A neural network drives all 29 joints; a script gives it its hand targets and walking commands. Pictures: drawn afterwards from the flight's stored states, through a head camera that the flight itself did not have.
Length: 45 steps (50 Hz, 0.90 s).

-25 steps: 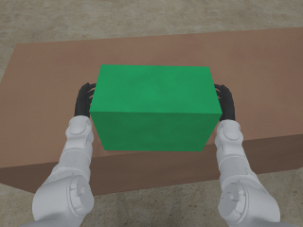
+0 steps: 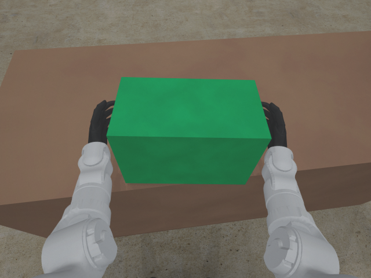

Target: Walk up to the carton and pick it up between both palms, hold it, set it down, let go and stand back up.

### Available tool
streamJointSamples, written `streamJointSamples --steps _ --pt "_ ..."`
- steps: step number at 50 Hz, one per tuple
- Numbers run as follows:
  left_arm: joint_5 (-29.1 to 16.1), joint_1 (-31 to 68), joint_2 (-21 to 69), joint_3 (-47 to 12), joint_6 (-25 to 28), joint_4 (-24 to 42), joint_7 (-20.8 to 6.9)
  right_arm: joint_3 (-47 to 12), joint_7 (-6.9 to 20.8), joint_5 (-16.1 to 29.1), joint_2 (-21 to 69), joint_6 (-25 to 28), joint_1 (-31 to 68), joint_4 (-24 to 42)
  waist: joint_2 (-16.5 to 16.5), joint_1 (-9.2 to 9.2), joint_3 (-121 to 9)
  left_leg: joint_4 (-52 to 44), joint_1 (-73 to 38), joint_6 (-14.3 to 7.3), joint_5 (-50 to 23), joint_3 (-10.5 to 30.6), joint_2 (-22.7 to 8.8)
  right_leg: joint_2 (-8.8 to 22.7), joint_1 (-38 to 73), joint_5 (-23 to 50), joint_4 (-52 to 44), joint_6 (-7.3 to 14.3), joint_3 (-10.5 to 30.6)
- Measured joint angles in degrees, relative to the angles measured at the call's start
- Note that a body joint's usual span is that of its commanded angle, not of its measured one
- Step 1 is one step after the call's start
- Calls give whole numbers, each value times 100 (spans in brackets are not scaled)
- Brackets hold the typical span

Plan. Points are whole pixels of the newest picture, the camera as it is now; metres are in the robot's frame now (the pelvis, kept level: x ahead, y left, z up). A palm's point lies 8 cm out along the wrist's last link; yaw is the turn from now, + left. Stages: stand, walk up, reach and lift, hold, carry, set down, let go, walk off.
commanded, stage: set down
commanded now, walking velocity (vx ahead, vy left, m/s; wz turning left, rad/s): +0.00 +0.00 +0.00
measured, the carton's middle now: (187, 134) +0.43 +0.00 +0.00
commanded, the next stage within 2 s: none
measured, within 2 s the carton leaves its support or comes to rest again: neither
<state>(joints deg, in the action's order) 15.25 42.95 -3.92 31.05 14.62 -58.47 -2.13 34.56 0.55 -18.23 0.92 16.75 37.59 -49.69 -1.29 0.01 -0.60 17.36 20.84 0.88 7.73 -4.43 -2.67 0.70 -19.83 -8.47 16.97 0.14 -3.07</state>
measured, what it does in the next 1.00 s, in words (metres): stands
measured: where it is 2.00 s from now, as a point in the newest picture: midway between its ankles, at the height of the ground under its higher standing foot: outside the picture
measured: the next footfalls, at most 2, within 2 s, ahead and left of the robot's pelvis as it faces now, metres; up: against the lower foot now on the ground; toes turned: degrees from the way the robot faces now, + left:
none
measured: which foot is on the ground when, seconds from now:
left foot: down 0.00-1.00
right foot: down 0.00-1.00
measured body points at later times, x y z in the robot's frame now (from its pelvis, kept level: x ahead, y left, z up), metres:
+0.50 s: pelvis -0.01 +0.01 -0.03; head +0.08 +0.00 +0.41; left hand +0.44 +0.22 +0.02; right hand +0.44 -0.22 +0.01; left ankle -0.01 +0.13 -0.75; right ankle -0.01 -0.12 -0.75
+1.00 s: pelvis -0.04 +0.00 -0.04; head +0.07 -0.01 +0.40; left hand +0.44 +0.23 +0.05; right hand +0.44 -0.24 +0.05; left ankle -0.01 +0.13 -0.75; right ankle -0.01 -0.12 -0.75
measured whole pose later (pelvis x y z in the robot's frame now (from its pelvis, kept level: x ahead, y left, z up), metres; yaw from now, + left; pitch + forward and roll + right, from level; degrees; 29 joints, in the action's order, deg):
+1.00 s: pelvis -0.04 +0.00 -0.04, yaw -2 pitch +27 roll -1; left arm -23.1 59.5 -22.9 -5.4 6.9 -71.9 -0.3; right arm -12.4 0.8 31.3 -26.5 9.5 55.1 -66.8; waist 0.2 -3.0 -14.4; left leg 35.5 50.8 1.3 11.3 -2.9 -4.4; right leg -0.9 -50.0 -10.7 34.0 0.8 -1.5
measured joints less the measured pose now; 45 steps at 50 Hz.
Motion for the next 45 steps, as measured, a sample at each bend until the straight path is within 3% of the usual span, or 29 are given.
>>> streamJointSamples --steps 5,8,14,18,22,27,35,45 --pt "-18 24 -71 -50 1 -77 21 -144 11 84 -76 -7 25 -88 -8 9 -11 55 34 2 27 -14 -12 -7 -40 -19 51 3 13" --pt "-184 48 -253 -322 0 -294 92 -525 1 358 -298 -27 76 -393 -20 8 -88 144 137 6 66 -41 -37 -27 -140 -27 103 7 41" --pt "-1685 417 -889 -2041 143 -1684 465 -2552 -219 2179 -1152 -125 523 -1862 44 -53 -748 732 1063 5 287 -89 -164 -121 -1000 -86 460 17 118" --pt "-2601 870 -996 -2861 528 -2490 585 -3669 -338 3281 -1466 48 896 -2410 144 -119 -1273 1261 1882 -12 477 -43 -223 -158 -1776 -216 891 7 119" --pt "-3048 1343 -1100 -3270 692 -2928 509 -4359 -293 4033 -1768 257 1413 -2942 241 -201 -1397 1716 2343 -30 641 39 -238 -170 -2224 -366 1318 1 117" --pt "-3418 1689 -1308 -3634 621 -3166 306 -4749 -109 4642 -2235 337 1843 -3485 280 -278 -1364 2019 2706 -32 715 89 -212 -145 -2615 -472 1689 -14 118" --pt "-3896 1493 -1718 -3928 437 -2524 180 -4965 172 5139 -2798 215 1673 -2864 239 -284 -1400 2179 3254 -9 650 93 -204 -144 -3238 -461 1973 13 158" --pt "-3873 1448 -1839 -3703 -305 -1536 177 -4841 140 5041 -2774 -359 1554 -1763 192 -314 -1444 2038 3341 30 470 119 -197 -166 -3372 -320 1915 56 179"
